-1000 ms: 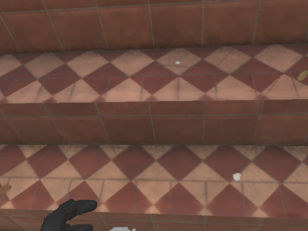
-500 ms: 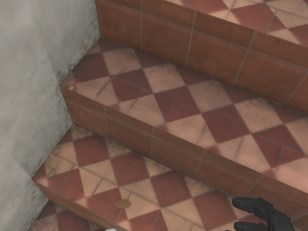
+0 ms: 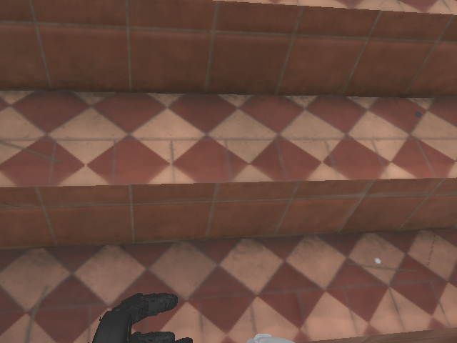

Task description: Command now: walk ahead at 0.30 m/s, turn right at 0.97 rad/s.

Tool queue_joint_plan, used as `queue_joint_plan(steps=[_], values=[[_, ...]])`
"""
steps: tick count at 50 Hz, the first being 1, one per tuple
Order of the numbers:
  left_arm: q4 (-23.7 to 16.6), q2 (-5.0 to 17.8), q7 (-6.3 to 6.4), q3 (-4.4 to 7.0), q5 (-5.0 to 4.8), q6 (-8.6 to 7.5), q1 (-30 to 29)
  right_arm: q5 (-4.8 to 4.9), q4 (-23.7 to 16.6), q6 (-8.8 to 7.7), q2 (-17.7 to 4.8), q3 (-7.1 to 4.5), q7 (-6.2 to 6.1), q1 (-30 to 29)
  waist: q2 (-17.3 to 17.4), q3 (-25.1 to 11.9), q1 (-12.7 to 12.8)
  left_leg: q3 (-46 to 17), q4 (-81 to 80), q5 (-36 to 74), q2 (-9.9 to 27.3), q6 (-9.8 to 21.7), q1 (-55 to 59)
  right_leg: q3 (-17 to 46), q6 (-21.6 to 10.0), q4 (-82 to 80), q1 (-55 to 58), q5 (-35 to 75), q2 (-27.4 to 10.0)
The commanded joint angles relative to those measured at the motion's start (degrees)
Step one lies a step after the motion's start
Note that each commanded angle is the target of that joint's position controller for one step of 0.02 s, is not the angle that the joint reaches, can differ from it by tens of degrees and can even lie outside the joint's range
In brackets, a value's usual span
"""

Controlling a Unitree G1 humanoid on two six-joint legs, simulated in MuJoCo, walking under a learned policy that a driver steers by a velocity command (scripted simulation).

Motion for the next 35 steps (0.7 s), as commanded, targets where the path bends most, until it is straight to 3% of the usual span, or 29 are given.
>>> queue_joint_plan(steps=[1, 2, 3, 4, 5, 6, 7, 8, 10, 11, 12, 13, 14, 15, 16, 17, 18, 19, 20, 21, 22, 24, 26, 29, 30, 31, 32, 34, 35], values=[[0.73, 13.30, 0.89, 6.97, -0.76, -2.37, 12.45, -0.55, -11.04, -1.44, -18.53, -6.14, 2.75, -13.19, 1.20, -22.43, 13.48, -12.44, 51.52, 26.44, -0.54, 0.85, -27.04, 23.52, -13.45, -30.07, 42.84, -9.95, 1.82], [-1.55, 15.45, 0.63, 8.37, 0.18, -3.04, 6.67, -3.02, -18.09, -1.92, -14.75, -5.18, 4.60, -23.37, -7.01, -18.42, 14.34, -21.55, 82.71, -6.12, -12.78, -2.95, -45.02, 62.64, -23.56, -44.45, 33.91, -18.82, -7.60], [-1.03, 15.34, 0.65, 7.56, -0.09, -5.16, 7.71, -4.08, -24.79, -1.49, -6.35, -2.61, 4.90, -37.37, 0.84, -7.18, 14.65, -29.40, 91.90, -13.55, -12.29, -3.45, -49.78, 57.75, -19.24, -48.74, 22.81, 5.11, -7.17], [-1.47, 14.00, 2.00, 7.02, 3.25, -6.49, 3.37, -3.98, -29.02, -1.11, -4.40, -1.55, 3.90, -40.27, 1.42, -2.82, 10.99, -36.37, 96.68, -23.79, -11.44, -3.89, -54.11, 56.53, -15.55, -46.15, 14.92, 14.28, -11.21], [-1.63, 10.39, 3.37, 5.89, 5.40, -8.20, -2.23, -4.16, -28.31, -0.81, -3.17, -0.73, 3.66, -32.87, 3.01, 1.67, 2.97, -43.20, 94.44, -23.86, -9.01, -1.69, -53.74, 57.02, -10.60, -42.98, 0.99, 14.96, -12.56], [-0.85, 8.26, 3.79, 4.95, 6.18, -8.80, -3.90, -3.89, -29.06, 0.01, -5.02, -1.37, 3.28, -32.21, 0.47, -0.38, 1.15, -41.13, 100.74, -20.17, -10.28, -2.48, -54.51, 54.93, -10.15, -44.32, -1.06, 14.78, -12.06], [-0.61, 9.12, 4.01, 4.50, 6.65, -9.12, -7.65, -3.53, -26.98, 1.09, -6.44, -1.74, 1.92, -29.15, 1.43, -3.33, -2.17, -35.64, 101.42, -13.29, -11.47, -3.79, -49.88, 49.36, -10.07, -45.03, -5.36, 12.91, -9.99], [-1.31, 10.46, 3.73, 4.58, 7.07, -9.28, -6.55, -2.45, -26.48, 1.47, -6.79, -1.56, 0.83, -29.92, 0.94, -5.44, -1.90, -38.93, 97.19, -16.96, -7.83, -3.46, -47.65, 44.74, -7.99, -45.02, -7.30, 16.92, -9.65], [-0.41, 10.66, 4.16, 4.23, 6.07, -10.08, -6.42, -0.83, -23.04, 1.40, -8.18, -1.11, 0.48, -27.38, 5.99, -9.37, -4.11, -33.73, 83.55, -8.85, -5.15, -4.47, -37.89, 36.28, -3.80, -39.56, -11.18, 19.42, -8.43], [0.31, 10.36, 4.65, 3.87, 5.71, -9.65, -8.50, 0.16, -20.77, 1.18, -7.04, 0.03, 0.49, -23.07, 11.51, -8.53, -7.91, -26.39, 54.08, -4.61, -2.72, -5.00, -28.49, 27.01, -0.56, -38.44, -14.53, 21.17, -6.03], [1.20, 10.63, 4.73, 4.50, 4.24, -8.45, -4.14, 1.37, -18.67, 0.75, -6.66, 1.12, 1.30, -24.27, 14.42, -9.09, -5.88, -20.98, 25.98, -2.81, -2.60, -3.25, -13.17, 17.66, 1.94, -31.87, -18.46, 21.87, -1.43], [3.11, 11.24, 4.55, 5.39, 4.81, -6.03, 4.11, 2.43, -18.09, 1.27, -3.94, 1.65, 1.13, -23.85, 16.94, -10.89, -5.04, -23.76, 4.90, 1.74, -1.18, -0.95, -0.21, 20.10, 2.11, -19.60, -19.72, 10.20, 0.30], [4.91, 10.46, 3.43, 5.39, 4.26, -5.42, 11.10, 0.82, -14.14, 2.42, -1.59, 1.07, 1.63, -21.66, 18.18, -15.07, -2.35, -13.53, 6.77, 5.31, -7.97, -0.61, 1.98, 19.50, 0.39, -7.10, -11.40, 1.21, 0.31], [1.37, 8.78, 0.71, 5.10, 5.54, -6.37, 3.50, -2.63, -10.44, 2.39, -4.79, -0.67, 1.28, -8.57, 13.84, -18.66, -7.16, -29.18, 10.00, 8.58, -1.38, 7.33, 11.98, 21.58, 2.06, 12.50, -17.00, -0.20, 0.65], [-1.89, 8.43, -0.73, 5.24, 5.90, -7.92, 8.69, -3.02, -11.38, 0.44, -11.84, -3.09, 1.38, -9.68, 14.42, -21.20, -0.67, -49.33, 8.47, 21.91, 11.72, 13.81, 15.83, 25.73, 5.09, 30.17, -22.76, 0.60, -2.10], [-3.04, 10.65, -2.53, 5.16, 4.35, -7.74, 10.91, -2.69, -14.83, -0.93, -17.59, -5.76, 0.67, -16.50, 8.92, -23.62, 4.15, -65.28, -3.95, -11.61, 20.83, 15.51, 13.43, 26.45, 6.99, 35.86, -25.36, 8.23, -5.88], [-5.83, 9.89, -3.12, 4.72, 4.57, -6.01, 4.44, -2.82, -15.41, -1.28, -18.17, -6.80, 0.02, -24.53, 4.31, -16.92, 6.95, -67.32, -8.62, -42.43, 20.60, 10.89, 1.71, 25.65, 7.34, 32.76, -25.93, 16.77, -9.52], [-7.17, 10.85, -4.03, 4.91, 5.16, -5.68, -0.51, -2.69, -15.20, -1.66, -16.23, -5.75, 0.48, -27.21, 3.80, -10.44, 6.34, -62.54, -11.19, -46.88, 19.67, 9.25, -6.29, 24.78, 7.75, 32.22, -26.67, 16.59, -9.50], [-7.51, 9.41, -3.99, 4.73, 4.94, -4.47, -5.62, -1.89, -13.13, -2.25, -13.24, -5.37, 0.72, -28.85, 4.01, -4.97, 5.92, -54.73, -8.52, -40.49, 16.99, 6.56, -12.11, 28.80, 7.71, 34.43, -27.39, 19.57, -9.35], [-7.62, 8.95, -4.15, 4.28, 4.14, -3.53, -4.81, -1.76, -12.45, -2.60, -11.95, -5.03, 0.95, -27.76, 3.81, -3.49, 6.38, -49.46, -8.71, -36.31, 16.56, 5.48, -14.78, 28.71, 8.03, 33.18, -27.02, 20.38, -9.19], [-7.28, 8.55, -4.40, 4.17, 3.53, -3.04, -3.85, -1.74, -11.23, -3.02, -11.33, -5.09, 1.10, -26.96, 3.53, -3.20, 6.89, -45.53, -9.37, -35.01, 16.14, 4.95, -14.98, 28.69, 8.02, 31.93, -26.94, 21.49, -9.11], [-6.55, 9.21, -4.45, 4.09, 2.45, -3.17, -2.53, -2.27, -8.23, -4.08, -12.60, -5.65, 1.21, -20.63, 2.02, -2.95, 6.10, -39.57, -15.03, -32.65, 16.26, 5.70, -9.74, 24.68, 7.91, 27.75, -27.26, 18.38, -9.60], [-5.58, 9.75, -5.37, 4.70, 1.17, -3.14, -1.90, -3.31, -8.01, -4.25, -14.27, -6.14, 1.05, -21.52, 4.79, -3.20, 7.08, -31.92, -19.95, -23.55, 18.85, 4.45, -8.91, 26.38, 8.20, 19.20, -21.93, 18.34, -11.84], [-3.33, 13.51, -7.08, 6.12, 1.18, -3.22, -1.34, -2.15, -10.32, -3.43, -15.34, -6.65, 1.05, -27.35, 5.37, -2.94, 7.88, -11.96, -25.90, -13.66, 13.96, 0.44, -13.68, 14.59, 6.76, -6.26, 0.57, 19.99, -11.55], [-4.83, 13.54, -6.96, 6.17, 1.46, -3.94, -1.65, -2.23, -9.65, -3.11, -17.34, -7.07, 1.03, -26.60, 7.14, -3.63, 8.71, -7.69, -27.32, -3.61, 12.29, 0.39, -12.42, 10.04, 4.57, -10.32, 8.86, 16.29, -11.20], [-4.12, 14.43, -6.62, 6.78, 0.45, -4.77, 1.57, -2.00, -8.79, -2.36, -17.95, -6.86, 1.63, -25.65, 8.33, -6.85, 10.26, -4.59, -21.10, 21.12, 9.99, 0.43, -8.06, 7.75, 3.49, -16.73, 15.94, 15.20, -8.45], [-2.82, 15.37, -5.07, 7.91, -0.02, -5.64, 9.25, -1.59, -9.03, -1.47, -19.88, -7.14, 2.71, -25.66, 9.86, -14.12, 13.38, -4.58, -10.44, 47.44, 8.97, 1.25, -2.54, 6.83, 2.63, -18.48, 25.03, 16.86, -4.82], [-0.40, 17.55, -3.25, 9.40, -1.34, -8.83, 19.73, -0.56, -8.92, 0.49, -22.27, -7.24, 5.42, -22.06, 16.89, -19.97, 16.22, -6.55, 10.23, 52.11, 9.27, 2.57, 0.19, 8.51, 0.90, -37.68, 37.46, 19.52, -3.39], [2.33, 17.74, -3.86, 9.62, 0.34, -10.36, 25.37, 0.25, -9.97, 1.58, -20.80, -6.87, 5.72, -23.05, 14.31, -19.55, 19.38, -5.81, 22.84, 43.71, 6.91, 2.25, -4.36, 7.78, 2.70, -54.18, 46.58, 30.55, -2.39]])
Velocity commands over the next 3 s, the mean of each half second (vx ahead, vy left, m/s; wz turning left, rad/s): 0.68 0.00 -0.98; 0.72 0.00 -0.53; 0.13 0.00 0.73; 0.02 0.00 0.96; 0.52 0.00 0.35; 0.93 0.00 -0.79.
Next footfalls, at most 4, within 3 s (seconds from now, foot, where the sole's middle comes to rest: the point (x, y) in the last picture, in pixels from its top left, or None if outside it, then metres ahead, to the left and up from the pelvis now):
0.28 left None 0.18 0.25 -0.59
0.72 right None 0.21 -0.21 -0.59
1.28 left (291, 270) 0.47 -0.19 -0.38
1.62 right None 0.18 -0.38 -0.59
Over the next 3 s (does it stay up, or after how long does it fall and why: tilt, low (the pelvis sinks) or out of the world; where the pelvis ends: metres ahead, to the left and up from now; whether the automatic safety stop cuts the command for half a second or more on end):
stays up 0.39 -0.08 0.36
